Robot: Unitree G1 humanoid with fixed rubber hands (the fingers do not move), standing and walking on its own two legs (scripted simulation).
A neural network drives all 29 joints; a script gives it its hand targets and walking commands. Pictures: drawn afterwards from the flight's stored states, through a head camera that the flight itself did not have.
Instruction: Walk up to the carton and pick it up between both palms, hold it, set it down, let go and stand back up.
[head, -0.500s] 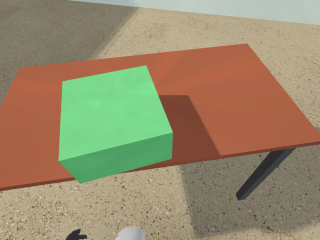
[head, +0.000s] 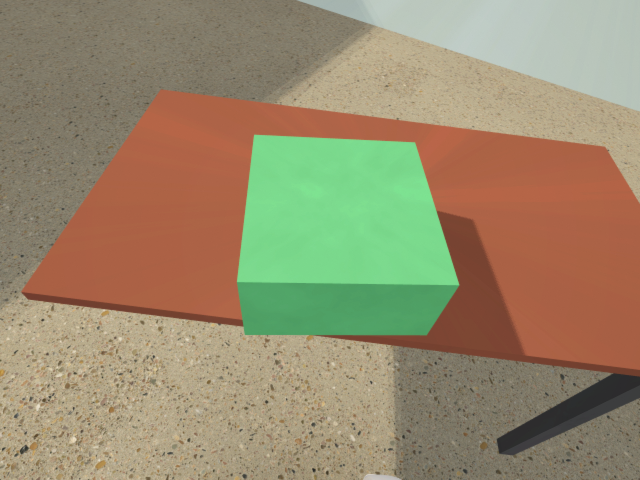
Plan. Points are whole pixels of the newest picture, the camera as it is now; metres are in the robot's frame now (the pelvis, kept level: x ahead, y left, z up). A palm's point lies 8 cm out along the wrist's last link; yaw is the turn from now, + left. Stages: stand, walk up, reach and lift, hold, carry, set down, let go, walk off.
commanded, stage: walk up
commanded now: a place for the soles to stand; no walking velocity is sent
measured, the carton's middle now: (336, 230) +0.48 -0.03 +0.00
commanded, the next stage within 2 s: none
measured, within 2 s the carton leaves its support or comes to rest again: neither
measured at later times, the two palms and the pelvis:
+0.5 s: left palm out of the picture +0.07 +0.25 -0.13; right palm out of the picture +0.08 -0.26 -0.12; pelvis +0.01 -0.01 +0.00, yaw +7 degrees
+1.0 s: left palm out of the picture +0.03 +0.26 -0.14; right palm out of the picture +0.11 -0.25 -0.11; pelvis +0.01 -0.01 +0.00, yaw +11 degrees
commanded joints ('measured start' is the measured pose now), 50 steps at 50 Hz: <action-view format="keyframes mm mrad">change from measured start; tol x16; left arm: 1 20 30 12 -62 5 -14 0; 50 -63 105 20 63 -8 6 -14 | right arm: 1 -1 -175 -39 -67 -10 -18 -8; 50 70 -176 8 25 12 -43 -24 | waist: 1 -7 216 -123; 6 -24 -44 -60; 50 -4 118 -43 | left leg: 1 69 206 -274 -163 172 176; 5 -148 72 -188 8 -39 41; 7 24 -9 -19 96 -193 22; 21 -37 63 -188 -87 271 71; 36 -144 37 -255 -109 23 63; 50 -92 37 -203 -37 245 63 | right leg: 1 71 2 27 -188 63 -10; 4 315 -2 43 -507 347 -54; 7 8 -280 338 -695 -138 -186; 19 265 -59 -13 -451 283 -89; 34 211 -104 -30 -469 79 -112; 50 247 -93 -96 -389 198 -116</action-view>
